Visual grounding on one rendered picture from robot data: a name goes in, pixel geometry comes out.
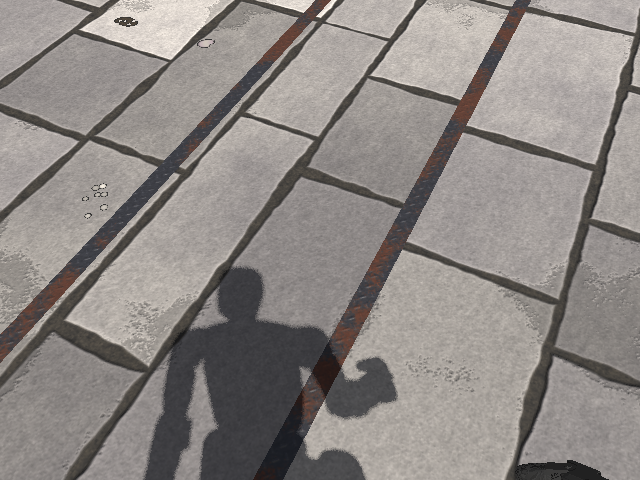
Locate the right robot hand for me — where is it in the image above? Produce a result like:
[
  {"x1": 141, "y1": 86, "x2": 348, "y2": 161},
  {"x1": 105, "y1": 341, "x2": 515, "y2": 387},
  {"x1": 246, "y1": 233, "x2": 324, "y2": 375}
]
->
[{"x1": 515, "y1": 460, "x2": 609, "y2": 480}]

